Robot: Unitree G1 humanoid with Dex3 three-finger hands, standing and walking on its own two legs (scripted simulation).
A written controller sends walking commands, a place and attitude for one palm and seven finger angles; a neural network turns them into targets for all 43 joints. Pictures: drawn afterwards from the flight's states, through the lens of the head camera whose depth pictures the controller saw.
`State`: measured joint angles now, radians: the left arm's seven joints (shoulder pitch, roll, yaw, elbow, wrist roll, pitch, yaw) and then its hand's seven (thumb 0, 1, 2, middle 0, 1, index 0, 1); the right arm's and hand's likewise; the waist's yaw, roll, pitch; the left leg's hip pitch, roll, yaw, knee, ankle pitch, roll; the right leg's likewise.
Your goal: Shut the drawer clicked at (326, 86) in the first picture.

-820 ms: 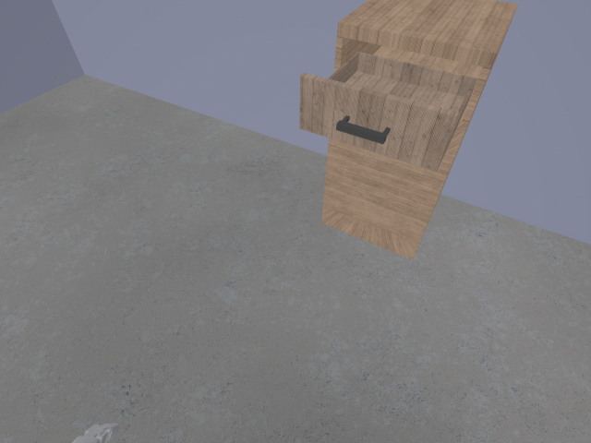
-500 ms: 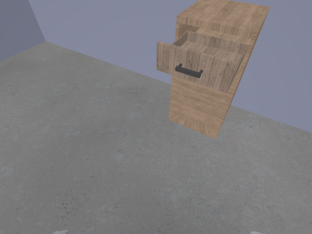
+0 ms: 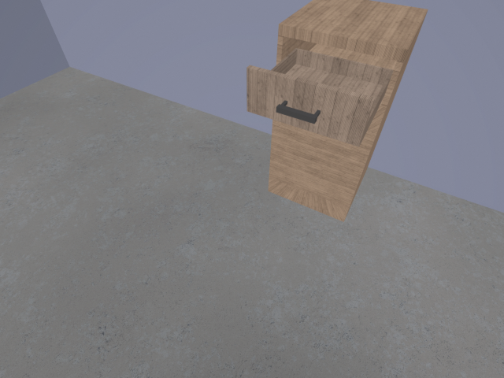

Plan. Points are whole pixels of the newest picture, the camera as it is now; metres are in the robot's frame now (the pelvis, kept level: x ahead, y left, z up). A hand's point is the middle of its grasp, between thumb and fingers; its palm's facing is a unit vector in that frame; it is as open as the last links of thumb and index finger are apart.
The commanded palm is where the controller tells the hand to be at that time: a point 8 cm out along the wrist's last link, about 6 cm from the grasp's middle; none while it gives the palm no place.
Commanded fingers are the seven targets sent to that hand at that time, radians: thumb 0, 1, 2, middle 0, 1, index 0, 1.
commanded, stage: look at it before walking up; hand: left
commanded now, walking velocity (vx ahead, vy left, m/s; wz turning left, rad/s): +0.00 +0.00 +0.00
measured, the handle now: (298, 110) +0.84 -0.09 -0.03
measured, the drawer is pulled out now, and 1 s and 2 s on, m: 0.27 0.27 0.27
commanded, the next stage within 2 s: turn to face it in 0.62 s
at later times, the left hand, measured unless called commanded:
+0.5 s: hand out of the picture +0.07 +0.25 -0.16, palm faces -0.02 -0.94 -0.33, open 7.4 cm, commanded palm none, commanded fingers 0.00 0.90 0.90 -0.20 -0.30 -0.20 -0.30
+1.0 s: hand out of the picture +0.07 +0.23 -0.17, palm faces -0.10 -0.95 -0.31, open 7.4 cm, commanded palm none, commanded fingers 0.00 0.90 0.90 -0.20 -0.30 -0.20 -0.30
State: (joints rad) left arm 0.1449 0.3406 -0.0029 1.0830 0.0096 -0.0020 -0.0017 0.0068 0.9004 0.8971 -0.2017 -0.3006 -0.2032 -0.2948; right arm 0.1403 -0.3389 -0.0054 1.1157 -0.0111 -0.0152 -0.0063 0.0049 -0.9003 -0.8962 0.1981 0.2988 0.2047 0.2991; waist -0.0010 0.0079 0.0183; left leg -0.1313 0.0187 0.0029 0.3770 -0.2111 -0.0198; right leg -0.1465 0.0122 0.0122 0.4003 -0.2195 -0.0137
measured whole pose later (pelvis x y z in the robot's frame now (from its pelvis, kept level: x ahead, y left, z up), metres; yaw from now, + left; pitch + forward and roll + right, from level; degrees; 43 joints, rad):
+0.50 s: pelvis +0.00 +0.00 +0.00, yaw +0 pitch -2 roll +0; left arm 0.15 0.34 0.00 1.09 0.01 0.00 0.00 0.01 0.90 0.90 -0.20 -0.30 -0.20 -0.29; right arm 0.13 -0.33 0.00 1.13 -0.01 -0.02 -0.01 0.00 -0.90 -0.90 0.20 0.30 0.21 0.30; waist 0.00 0.00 0.02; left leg -0.12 0.02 0.01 0.35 -0.20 -0.02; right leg -0.14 0.01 0.02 0.38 -0.21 -0.01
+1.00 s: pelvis +0.00 +0.00 -0.01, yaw -7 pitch -1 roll +2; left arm 0.20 0.30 0.02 1.02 0.02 0.05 0.00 0.01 0.90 0.90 -0.20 -0.30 -0.20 -0.29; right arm 0.13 -0.26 -0.03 1.02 -0.01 0.00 -0.03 0.00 -0.90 -0.90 0.20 0.30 0.20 0.30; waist 0.02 -0.02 0.06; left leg -0.17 0.04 0.12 0.48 -0.28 -0.02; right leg -0.27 0.04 0.10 0.58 -0.27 -0.01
